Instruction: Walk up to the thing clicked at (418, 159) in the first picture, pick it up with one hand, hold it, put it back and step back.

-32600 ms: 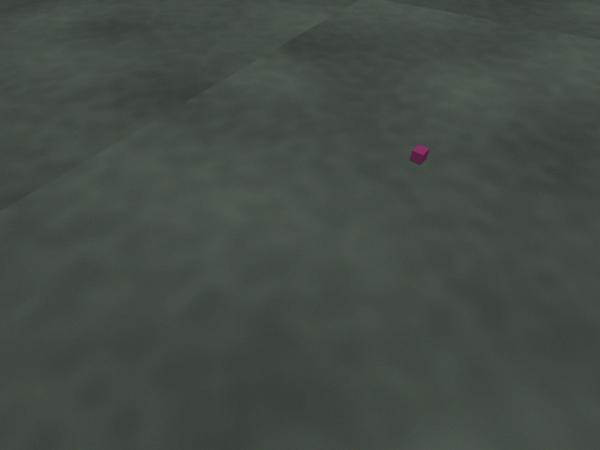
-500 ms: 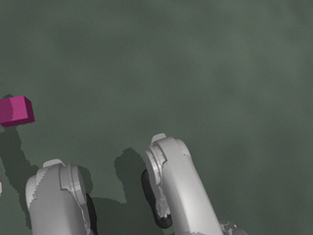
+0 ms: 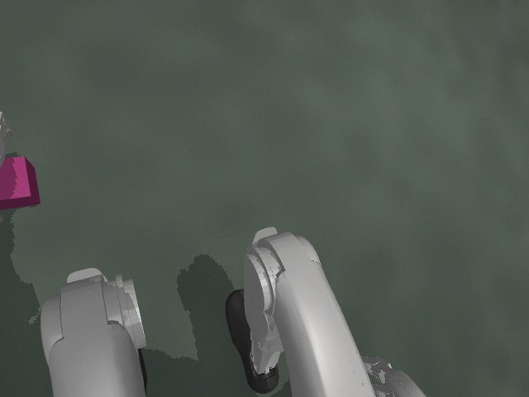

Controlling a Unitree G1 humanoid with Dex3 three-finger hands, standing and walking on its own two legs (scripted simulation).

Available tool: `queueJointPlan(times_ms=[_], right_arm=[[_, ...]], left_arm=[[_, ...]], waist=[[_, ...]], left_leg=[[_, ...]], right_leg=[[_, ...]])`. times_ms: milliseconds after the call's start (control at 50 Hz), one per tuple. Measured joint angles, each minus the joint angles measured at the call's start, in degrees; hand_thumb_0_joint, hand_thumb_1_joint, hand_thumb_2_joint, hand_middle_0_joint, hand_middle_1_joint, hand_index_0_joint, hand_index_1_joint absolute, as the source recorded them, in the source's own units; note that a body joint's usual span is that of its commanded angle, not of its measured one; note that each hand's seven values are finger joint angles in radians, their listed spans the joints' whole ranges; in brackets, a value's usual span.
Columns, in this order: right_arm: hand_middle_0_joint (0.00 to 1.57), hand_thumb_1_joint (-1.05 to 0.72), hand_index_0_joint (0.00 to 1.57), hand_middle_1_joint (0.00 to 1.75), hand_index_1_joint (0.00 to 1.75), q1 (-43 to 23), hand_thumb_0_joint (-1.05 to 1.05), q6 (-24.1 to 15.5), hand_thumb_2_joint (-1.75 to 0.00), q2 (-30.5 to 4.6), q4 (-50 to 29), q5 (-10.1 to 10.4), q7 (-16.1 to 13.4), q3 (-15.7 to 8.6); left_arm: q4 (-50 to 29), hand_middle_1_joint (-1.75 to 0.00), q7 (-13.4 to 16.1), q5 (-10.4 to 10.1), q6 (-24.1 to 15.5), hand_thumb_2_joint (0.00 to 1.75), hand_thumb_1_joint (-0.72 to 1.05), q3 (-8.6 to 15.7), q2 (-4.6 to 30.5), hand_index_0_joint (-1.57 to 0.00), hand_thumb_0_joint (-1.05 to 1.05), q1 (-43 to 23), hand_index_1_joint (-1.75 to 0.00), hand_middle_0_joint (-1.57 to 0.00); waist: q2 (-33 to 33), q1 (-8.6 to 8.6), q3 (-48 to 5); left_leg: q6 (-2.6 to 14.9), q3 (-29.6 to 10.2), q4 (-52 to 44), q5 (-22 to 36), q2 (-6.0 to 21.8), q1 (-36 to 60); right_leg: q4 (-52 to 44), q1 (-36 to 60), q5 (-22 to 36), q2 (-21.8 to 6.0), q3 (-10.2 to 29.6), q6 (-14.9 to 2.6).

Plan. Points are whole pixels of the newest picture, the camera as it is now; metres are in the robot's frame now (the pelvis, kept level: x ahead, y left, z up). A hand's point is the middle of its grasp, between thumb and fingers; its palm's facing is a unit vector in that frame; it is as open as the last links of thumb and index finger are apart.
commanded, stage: rest palm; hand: left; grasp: from above
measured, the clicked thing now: (4, 184) +0.48 +0.30 -0.29
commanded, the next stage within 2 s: close in 1.08 s
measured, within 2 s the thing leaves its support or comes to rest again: neither
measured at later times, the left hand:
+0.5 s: hand out of the picture +0.47 +0.30 -0.24, palm faces -0.46 -0.12 -0.88, open 14.3 cm
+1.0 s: hand (1, 187) +0.47 +0.29 -0.26, palm faces -0.44 -0.11 -0.89, open 14.0 cm
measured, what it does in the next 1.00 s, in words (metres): stands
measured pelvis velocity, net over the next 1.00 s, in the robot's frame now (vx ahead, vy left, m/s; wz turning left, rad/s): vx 0.00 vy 0.00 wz -0.07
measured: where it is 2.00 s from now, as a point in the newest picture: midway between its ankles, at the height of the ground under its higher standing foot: (197, 383)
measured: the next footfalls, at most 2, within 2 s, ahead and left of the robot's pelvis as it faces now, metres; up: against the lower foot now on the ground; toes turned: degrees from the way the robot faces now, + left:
none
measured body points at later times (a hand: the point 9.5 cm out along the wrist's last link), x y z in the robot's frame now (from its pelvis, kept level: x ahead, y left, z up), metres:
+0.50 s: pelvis +0.01 +0.00 -0.01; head +0.28 +0.10 +0.33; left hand +0.49 +0.30 -0.19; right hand +0.02 -0.27 -0.07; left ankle +0.07 +0.12 -0.29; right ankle +0.11 -0.12 -0.29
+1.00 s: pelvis +0.00 +0.00 -0.02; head +0.28 +0.11 +0.32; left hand +0.49 +0.29 -0.21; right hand +0.03 -0.25 -0.07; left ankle +0.07 +0.12 -0.29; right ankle +0.11 -0.12 -0.29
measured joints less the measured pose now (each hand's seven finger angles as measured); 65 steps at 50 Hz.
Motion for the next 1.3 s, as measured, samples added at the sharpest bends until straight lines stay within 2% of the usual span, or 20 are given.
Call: queueJointPlan(times_ms=[140, 320, 560, 760, 880, 1080, 1160, 1300], right_arm=[[0.2, -0.9, 0.2, 0.3, 0.29, 1.85, 0.0, -1.95, -0.9, -0.12, 0.15, -0.99, 0.51, 1.87], [0.2, -0.9, 0.2, 0.3, 0.3, 3.35, 0.0, -2.7, -0.9, -0.68, 0.38, -2.02, 0.96, 3.37], [0.2, -0.9, 0.2, 0.3, 0.3, 1.33, 0.0, -3.38, -0.9, -1.78, -0.3, -3.04, 2.03, 3.68], [0.2, -0.9, 0.2, 0.3, 0.3, -0.56, 0.0, -5.21, -0.9, -1.67, -0.28, -3.43, 3.0, 4.49], [0.2, -0.9, 0.2, 0.3, 0.3, -0.63, 0.0, -6.45, -0.9, -1.53, -0.68, -3.49, 3.83, 5.46], [0.2, -0.91, 0.2, 0.3, 0.3, -0.03, 0.0, -7.17, -0.91, -1.78, -0.99, -3.8, 4.63, 7.1], [0.2, -0.91, 0.2, 0.3, 0.3, 0.19, 0.0, -7.27, -0.91, -2.06, -1.14, -3.83, 4.63, 7.47], [0.2, -0.9, 0.2, 0.3, 0.3, 0.26, 0.0, -7.18, -0.9, -2.47, -1.18, -3.92, 4.45, 7.83]], left_arm=[[2.2, -0.92, 0.78, -1.32, 0.85, 0.97, -0.48, 2.83, 3.51, -0.13, 0.0, -0.67, -0.93, -0.14], [-0.36, -0.93, 0.24, -2.59, -0.31, 1.02, -0.54, 5.81, 6.13, -0.08, 0.0, 1.48, -0.96, -0.1], [0.73, -0.92, 1.51, -1.71, -1.83, 1.05, -0.56, 4.15, 6.77, -0.07, -0.01, 2.4, -0.96, -0.1], [4.26, -0.94, 4.9, -0.33, -1.54, 1.06, -0.53, 2.18, 7.16, -0.08, -0.01, 0.88, -0.97, -0.11], [5.71, -0.95, 6.01, -0.54, -0.55, 1.05, -0.52, 2.09, 7.67, -0.09, -0.01, -0.22, -0.98, -0.11], [6.14, -0.95, 6.07, -1.91, 0.34, 1.02, -0.5, 2.86, 8.79, -0.11, -0.01, -0.13, -0.98, -0.13], [5.76, -0.95, 5.8, -2.51, -0.05, 1.01, -0.49, 3.61, 9.2, -0.11, -0.01, 0.34, -0.97, -0.13], [5.41, -0.93, 5.62, -2.89, -0.77, 0.99, -0.44, 2.91, 9.45, -0.15, -0.01, 1.09, -0.95, -0.16]], waist=[[-0.42, -1.69, 3.23], [-0.99, -1.96, 5.83], [-2.41, -1.6, 5.9], [-3.21, -2.05, 5.61], [-3.54, -2.78, 6.27], [-3.69, -3.66, 7.96], [-3.67, -3.74, 8.54], [-3.99, -3.58, 8.83]], left_leg=[[-0.11, -0.58, 1.66, 0.12, 0.5, -1.23], [-0.58, -1.99, 3.17, -1.74, 0.75, -0.74], [-0.66, -3.37, 4.18, -2.64, 0.53, 0.36], [-0.11, -3.55, 4.67, -2.33, 0.67, 0.19], [0.01, -3.64, 4.96, -2.21, 0.7, 0.05], [-0.26, -4.19, 5.09, -2.41, 0.85, 0.27], [-0.39, -4.52, 5.13, -2.43, 0.9, 0.41], [-0.46, -4.87, 5.17, -2.37, 1.06, 0.86]], right_leg=[[1.22, -1.62, 0.89, 0.64, -0.43, 0.09], [1.9, -1.24, -0.12, 1.06, -1.57, -0.02], [1.89, 0.51, -0.75, 1.14, -2.73, 0.06], [1.83, 0.72, -0.29, 1.41, -2.88, 0.58], [1.91, 0.7, -0.12, 1.5, -2.96, 0.66], [1.81, 0.72, 0.08, 1.7, -3.37, 0.71], [1.68, 0.81, 0.25, 1.8, -3.62, 0.64], [1.48, 1.18, 0.62, 2.0, -3.9, 0.64]])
